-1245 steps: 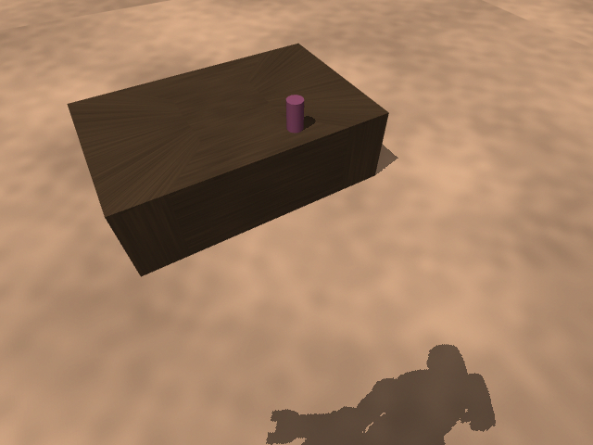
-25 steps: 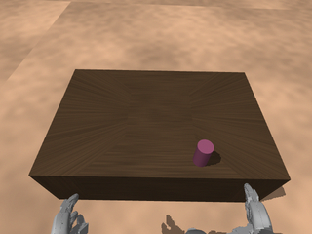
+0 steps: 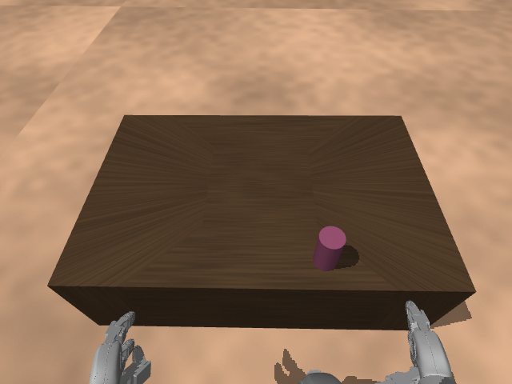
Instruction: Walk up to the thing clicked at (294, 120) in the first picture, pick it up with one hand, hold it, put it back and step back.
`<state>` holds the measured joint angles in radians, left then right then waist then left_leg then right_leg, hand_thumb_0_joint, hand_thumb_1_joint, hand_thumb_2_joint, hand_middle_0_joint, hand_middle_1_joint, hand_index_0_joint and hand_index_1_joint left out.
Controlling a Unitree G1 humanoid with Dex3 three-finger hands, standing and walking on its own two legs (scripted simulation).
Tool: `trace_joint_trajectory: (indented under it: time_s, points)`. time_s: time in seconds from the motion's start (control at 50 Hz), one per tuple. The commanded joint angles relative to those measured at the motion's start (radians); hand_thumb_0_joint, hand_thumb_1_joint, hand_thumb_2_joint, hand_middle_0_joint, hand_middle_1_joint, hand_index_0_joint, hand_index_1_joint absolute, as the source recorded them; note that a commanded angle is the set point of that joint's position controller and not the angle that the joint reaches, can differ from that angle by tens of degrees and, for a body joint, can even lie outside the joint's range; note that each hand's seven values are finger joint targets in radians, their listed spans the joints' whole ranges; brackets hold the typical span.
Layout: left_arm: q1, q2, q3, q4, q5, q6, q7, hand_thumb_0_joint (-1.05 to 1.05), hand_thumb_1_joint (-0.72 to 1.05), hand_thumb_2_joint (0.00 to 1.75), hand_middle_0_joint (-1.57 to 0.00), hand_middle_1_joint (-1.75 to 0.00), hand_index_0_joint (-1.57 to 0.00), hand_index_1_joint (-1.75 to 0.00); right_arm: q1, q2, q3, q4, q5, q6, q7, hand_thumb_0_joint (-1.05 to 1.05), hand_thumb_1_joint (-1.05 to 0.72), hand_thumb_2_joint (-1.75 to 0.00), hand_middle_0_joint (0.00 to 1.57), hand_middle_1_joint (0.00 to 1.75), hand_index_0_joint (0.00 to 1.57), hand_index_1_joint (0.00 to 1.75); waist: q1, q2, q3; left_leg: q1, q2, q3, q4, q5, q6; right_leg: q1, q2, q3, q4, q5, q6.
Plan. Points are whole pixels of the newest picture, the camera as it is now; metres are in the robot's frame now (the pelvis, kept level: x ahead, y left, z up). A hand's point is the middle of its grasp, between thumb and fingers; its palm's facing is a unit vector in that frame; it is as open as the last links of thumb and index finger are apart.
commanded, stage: home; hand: right
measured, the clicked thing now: (328, 249) +0.49 -0.19 -0.30
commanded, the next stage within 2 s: stand in 1.06 s
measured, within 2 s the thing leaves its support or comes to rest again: neither
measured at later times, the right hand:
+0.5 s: hand (387, 359) +0.17 -0.18 -0.06, palm faces +0.14 +0.95 -0.28, open 17.6 cm
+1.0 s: hand (380, 356) +0.17 -0.17 -0.06, palm faces +0.14 +0.95 -0.28, open 17.4 cm
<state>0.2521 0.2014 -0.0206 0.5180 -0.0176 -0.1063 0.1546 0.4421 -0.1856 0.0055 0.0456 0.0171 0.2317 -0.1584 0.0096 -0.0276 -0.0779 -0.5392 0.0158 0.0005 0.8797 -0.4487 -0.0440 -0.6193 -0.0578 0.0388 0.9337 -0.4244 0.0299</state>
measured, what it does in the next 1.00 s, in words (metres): stands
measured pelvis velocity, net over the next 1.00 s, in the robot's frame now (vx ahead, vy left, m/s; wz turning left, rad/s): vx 0.01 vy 0.01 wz -0.01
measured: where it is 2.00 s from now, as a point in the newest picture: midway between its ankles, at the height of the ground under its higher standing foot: outside the picture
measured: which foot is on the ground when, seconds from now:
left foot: down 0.00-1.00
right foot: down 0.00-1.00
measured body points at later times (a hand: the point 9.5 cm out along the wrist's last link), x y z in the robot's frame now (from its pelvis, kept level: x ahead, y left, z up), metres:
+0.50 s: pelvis +0.00 +0.00 +0.00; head +0.02 +0.00 +0.45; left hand +0.16 +0.24 -0.08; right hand +0.16 -0.23 -0.04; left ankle +0.00 +0.15 -0.69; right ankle +0.03 -0.13 -0.69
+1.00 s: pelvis +0.01 +0.01 +0.00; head +0.02 +0.01 +0.45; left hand +0.17 +0.25 -0.08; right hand +0.16 -0.22 -0.04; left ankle +0.00 +0.15 -0.69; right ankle +0.03 -0.13 -0.69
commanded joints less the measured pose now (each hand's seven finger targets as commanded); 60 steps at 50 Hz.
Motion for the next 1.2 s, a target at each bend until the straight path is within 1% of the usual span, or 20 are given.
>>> trace_joint_trajectory:
  time_s: [0.0,0.06,0.08,0.12,0.16,0.2,0.22,0.32,0.4,0.46,0.5,0.52,0.58,0.62,0.66,0.82,0.98,1.06,1.14,1.18]
  points:
    - [-0.062,0.128,0.054,-0.148,0.006,-0.057,0.015,0.00,0.90,0.90,-0.20,-0.30,-0.20,-0.30,-0.043,-0.090,-0.045,-0.197,-0.013,-0.050,-0.008,0.00,0.60,-0.02,0.05,0.04,0.05,0.04,0.007,-0.030,-0.108,-0.003,-0.045,0.069,-0.129,0.125,0.043,0.125,0.026,-0.041,-0.172,0.121,-0.015]
    - [-0.070,0.132,0.057,-0.164,0.008,-0.064,0.019,0.00,0.90,0.90,-0.20,-0.30,-0.20,-0.30,-0.059,-0.104,-0.050,-0.240,-0.015,-0.050,-0.008,0.00,0.59,-0.03,0.05,0.04,0.05,0.04,0.006,-0.018,-0.132,0.006,-0.045,0.070,-0.125,0.140,0.042,0.133,0.024,-0.037,-0.167,0.138,-0.015]
    - [-0.060,0.122,0.051,-0.143,0.010,-0.063,0.019,0.00,0.90,0.90,-0.20,-0.30,-0.20,-0.30,-0.029,-0.081,-0.031,-0.195,-0.015,-0.044,-0.007,0.00,0.59,-0.03,0.05,0.04,0.05,0.04,0.010,-0.020,-0.100,-0.006,-0.045,0.069,-0.134,0.121,0.042,0.116,0.029,-0.043,-0.164,0.118,-0.017]
    - [-0.066,0.122,0.052,-0.153,0.011,-0.067,0.022,0.00,0.90,0.90,-0.20,-0.30,-0.20,-0.30,-0.038,-0.097,-0.049,-0.218,-0.014,-0.044,-0.008,0.00,0.59,-0.02,0.05,0.04,0.05,0.04,0.003,-0.015,-0.095,-0.003,-0.044,0.070,-0.141,0.106,0.041,0.111,0.031,-0.045,-0.164,0.101,-0.020]
    - [-0.070,0.120,0.049,-0.149,0.011,-0.070,0.020,0.00,0.90,0.90,-0.20,-0.30,-0.20,-0.30,-0.006,-0.075,-0.031,-0.183,-0.014,-0.039,-0.006,0.00,0.58,-0.03,0.05,0.05,0.05,0.05,0.001,0.010,-0.094,0.002,-0.045,0.071,-0.140,0.106,0.039,0.100,0.031,-0.043,-0.165,0.101,-0.021]
    - [-0.069,0.128,0.055,-0.160,0.011,-0.070,0.021,0.00,0.90,0.90,-0.20,-0.30,-0.20,-0.30,-0.020,-0.109,-0.061,-0.229,-0.016,-0.043,-0.012,0.00,0.59,-0.03,0.05,0.04,0.05,0.04,-0.008,-0.017,-0.132,0.019,-0.044,0.073,-0.126,0.150,0.042,0.118,0.031,-0.042,-0.158,0.152,-0.017]
    - [-0.062,0.121,0.051,-0.148,0.011,-0.067,0.020,0.00,0.90,0.90,-0.20,-0.30,-0.20,-0.30,0.006,-0.081,-0.034,-0.182,-0.017,-0.037,-0.007,0.00,0.57,-0.04,0.05,0.05,0.05,0.05,0.001,0.004,-0.116,0.012,-0.045,0.076,-0.123,0.155,0.040,0.114,0.028,-0.039,-0.156,0.159,-0.019]
    - [-0.069,0.124,0.052,-0.151,0.011,-0.069,0.019,0.00,0.90,0.90,-0.20,-0.30,-0.20,-0.30,-0.054,-0.096,-0.055,-0.217,-0.016,-0.041,-0.007,0.00,0.59,-0.03,0.05,0.04,0.05,0.04,0.000,-0.033,-0.084,-0.015,-0.046,0.072,-0.127,0.081,0.043,0.094,0.020,-0.023,-0.181,0.069,-0.013]
    - [-0.069,0.120,0.053,-0.163,0.011,-0.073,0.024,0.00,0.90,0.90,-0.20,-0.30,-0.20,-0.30,-0.029,-0.116,-0.074,-0.251,-0.015,-0.040,-0.008,0.00,0.59,-0.03,0.05,0.04,0.05,0.04,-0.008,-0.022,-0.123,0.012,-0.043,0.070,-0.130,0.128,0.041,0.111,0.034,-0.045,-0.154,0.130,-0.019]
    - [-0.072,0.119,0.051,-0.161,0.011,-0.073,0.026,0.00,0.90,0.90,-0.20,-0.30,-0.20,-0.30,-0.031,-0.094,-0.043,-0.229,-0.013,-0.033,-0.003,0.00,0.57,-0.04,0.05,0.05,0.05,0.05,0.011,-0.007,-0.108,-0.006,-0.041,0.062,-0.138,0.125,0.037,0.105,0.037,-0.053,-0.143,0.115,-0.025]
    - [-0.066,0.117,0.051,-0.150,0.012,-0.072,0.026,0.00,0.90,0.90,-0.20,-0.30,-0.20,-0.30,-0.008,-0.080,-0.041,-0.187,-0.013,-0.029,-0.002,0.00,0.56,-0.04,0.05,0.05,0.05,0.05,0.011,0.015,-0.097,-0.009,-0.041,0.064,-0.140,0.123,0.034,0.095,0.040,-0.053,-0.141,0.114,-0.028]
    - [-0.066,0.121,0.053,-0.158,0.012,-0.073,0.028,0.00,0.90,0.90,-0.20,-0.30,-0.20,-0.30,-0.029,-0.108,-0.065,-0.236,-0.014,-0.032,-0.004,0.00,0.57,-0.04,0.05,0.05,0.05,0.05,0.003,0.000,-0.110,-0.008,-0.039,0.060,-0.143,0.121,0.035,0.100,0.041,-0.056,-0.138,0.110,-0.027]
    - [-0.071,0.119,0.050,-0.153,0.011,-0.073,0.029,0.00,0.90,0.90,-0.20,-0.31,-0.20,-0.30,-0.013,-0.085,-0.042,-0.199,-0.013,-0.029,-0.001,0.00,0.57,-0.04,0.05,0.05,0.05,0.05,0.012,0.038,-0.089,-0.019,-0.039,0.058,-0.147,0.103,0.032,0.087,0.042,-0.058,-0.138,0.093,-0.030]
    - [-0.072,0.119,0.050,-0.151,0.012,-0.073,0.029,0.00,0.90,0.90,-0.20,-0.30,-0.20,-0.30,-0.028,-0.099,-0.056,-0.220,-0.012,-0.031,-0.003,0.00,0.57,-0.04,0.05,0.05,0.05,0.05,0.005,-0.007,-0.089,-0.022,-0.039,0.059,-0.142,0.095,0.036,0.090,0.041,-0.055,-0.142,0.087,-0.026]
    - [-0.062,0.126,0.058,-0.150,0.012,-0.074,0.031,0.00,0.90,0.90,-0.20,-0.31,-0.20,-0.30,-0.017,-0.097,-0.058,-0.225,-0.015,-0.028,-0.004,0.00,0.56,-0.04,0.05,0.05,0.05,0.05,0.009,0.016,-0.137,-0.002,-0.041,0.065,-0.125,0.146,0.034,0.114,0.038,-0.049,-0.138,0.139,-0.027]
    - [-0.055,0.120,0.055,-0.146,0.013,-0.066,0.033,0.00,0.90,0.90,-0.20,-0.31,-0.20,-0.30,-0.017,-0.101,-0.056,-0.229,-0.018,-0.020,-0.004,0.00,0.53,-0.06,0.05,0.05,0.05,0.05,0.009,0.018,-0.153,0.020,-0.034,0.058,-0.113,0.263,0.027,0.124,0.042,-0.057,-0.105,0.239,-0.029]
    - [-0.068,0.118,0.050,-0.147,0.013,-0.060,0.030,0.00,0.90,0.90,-0.20,-0.30,-0.20,-0.30,-0.028,-0.103,-0.055,-0.217,-0.016,-0.015,-0.003,0.00,0.55,-0.05,0.05,0.05,0.05,0.05,0.008,0.011,-0.092,-0.008,-0.033,0.055,-0.135,0.177,0.029,0.099,0.042,-0.059,-0.124,0.158,-0.025]
    - [-0.063,0.121,0.055,-0.147,0.014,-0.059,0.029,0.00,0.90,0.90,-0.20,-0.30,-0.20,-0.30,-0.021,-0.107,-0.069,-0.218,-0.015,-0.014,-0.004,0.00,0.54,-0.05,0.05,0.05,0.05,0.05,0.000,0.005,-0.119,0.003,-0.034,0.057,-0.128,0.182,0.032,0.107,0.041,-0.056,-0.125,0.169,-0.026]
    - [-0.063,0.123,0.056,-0.152,0.013,-0.058,0.030,0.00,0.90,0.90,-0.20,-0.30,-0.20,-0.30,-0.011,-0.094,-0.053,-0.222,-0.016,-0.013,-0.005,0.00,0.55,-0.05,0.05,0.05,0.05,0.05,0.004,0.004,-0.135,0.007,-0.036,0.059,-0.120,0.194,0.033,0.118,0.039,-0.054,-0.127,0.181,-0.024]
    - [-0.065,0.127,0.057,-0.156,0.012,-0.060,0.029,0.00,0.90,0.90,-0.20,-0.30,-0.20,-0.30,-0.034,-0.093,-0.048,-0.226,-0.015,-0.012,-0.004,0.00,0.39,-0.21,0.20,0.21,0.20,0.21,0.009,0.001,-0.104,-0.017,-0.038,0.065,-0.127,0.145,0.034,0.102,0.038,-0.051,-0.142,0.133,-0.025]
